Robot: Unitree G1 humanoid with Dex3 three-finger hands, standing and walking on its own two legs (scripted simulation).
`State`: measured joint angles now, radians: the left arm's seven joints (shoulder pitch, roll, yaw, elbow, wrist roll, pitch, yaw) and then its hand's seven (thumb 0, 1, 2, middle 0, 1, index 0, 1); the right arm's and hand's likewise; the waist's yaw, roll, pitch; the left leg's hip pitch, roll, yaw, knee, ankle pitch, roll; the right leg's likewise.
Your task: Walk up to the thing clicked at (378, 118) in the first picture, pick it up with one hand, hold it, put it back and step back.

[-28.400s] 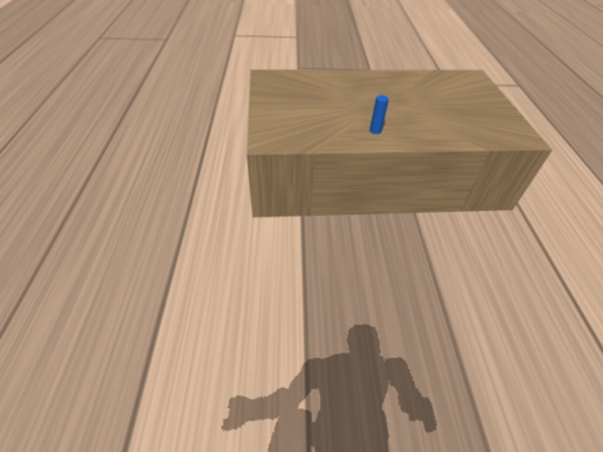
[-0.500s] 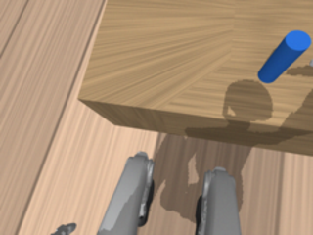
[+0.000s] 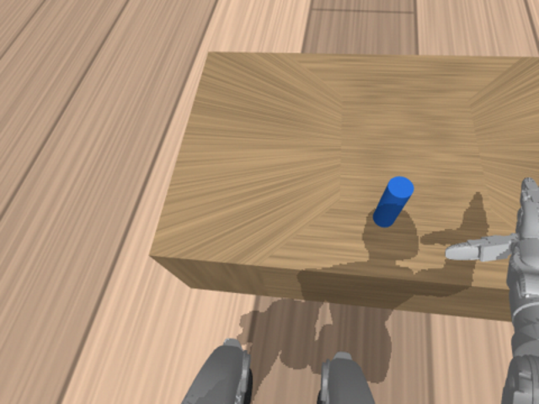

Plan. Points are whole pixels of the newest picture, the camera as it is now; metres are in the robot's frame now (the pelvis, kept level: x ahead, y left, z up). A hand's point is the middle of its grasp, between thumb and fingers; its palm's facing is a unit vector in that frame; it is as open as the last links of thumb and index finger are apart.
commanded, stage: home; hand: right
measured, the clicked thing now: (391, 203) +0.54 -0.21 -0.23
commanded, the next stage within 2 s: none
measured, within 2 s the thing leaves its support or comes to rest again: neither
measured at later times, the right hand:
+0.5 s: hand (429, 355) +0.22 -0.18 -0.01, palm faces +0.16 +0.95 -0.25, open 17.5 cm
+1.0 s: hand (419, 382) +0.19 -0.16 +0.00, palm faces +0.17 +0.95 -0.25, open 17.5 cm
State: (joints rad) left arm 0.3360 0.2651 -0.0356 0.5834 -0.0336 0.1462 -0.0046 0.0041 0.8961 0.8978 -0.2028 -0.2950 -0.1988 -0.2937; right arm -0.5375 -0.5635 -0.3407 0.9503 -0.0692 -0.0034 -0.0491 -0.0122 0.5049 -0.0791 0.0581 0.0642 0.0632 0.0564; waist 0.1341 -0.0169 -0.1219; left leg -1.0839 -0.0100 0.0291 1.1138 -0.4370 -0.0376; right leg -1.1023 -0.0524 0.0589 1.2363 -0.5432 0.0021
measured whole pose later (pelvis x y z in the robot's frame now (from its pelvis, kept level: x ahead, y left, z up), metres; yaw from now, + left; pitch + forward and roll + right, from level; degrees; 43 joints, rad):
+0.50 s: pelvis +0.03 +0.02 +0.06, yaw -3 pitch +8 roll +1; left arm 0.23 0.21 -0.03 0.55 -0.05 0.03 0.11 0.01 0.90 0.90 -0.20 -0.29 -0.20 -0.29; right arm 0.28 -0.20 0.00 0.30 0.05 0.11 -0.13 -0.01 0.55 -0.05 0.06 0.06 0.06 0.05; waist 0.01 -0.03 -0.10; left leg -0.56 0.01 0.02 0.82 -0.40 -0.02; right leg -0.55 -0.04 0.04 0.87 -0.46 0.02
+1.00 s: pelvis +0.02 +0.03 +0.06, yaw -3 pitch +7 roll +1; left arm 0.27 0.21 -0.02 0.51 -0.02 -0.06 0.14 0.01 0.90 0.90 -0.20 -0.30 -0.20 -0.30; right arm 0.43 -0.18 0.01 0.08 0.03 0.18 -0.14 -0.01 0.54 -0.05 0.06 0.06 0.06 0.05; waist 0.02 -0.02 -0.08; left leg -0.58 0.01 0.03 0.88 -0.42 -0.01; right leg -0.56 -0.04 0.05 0.91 -0.47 0.03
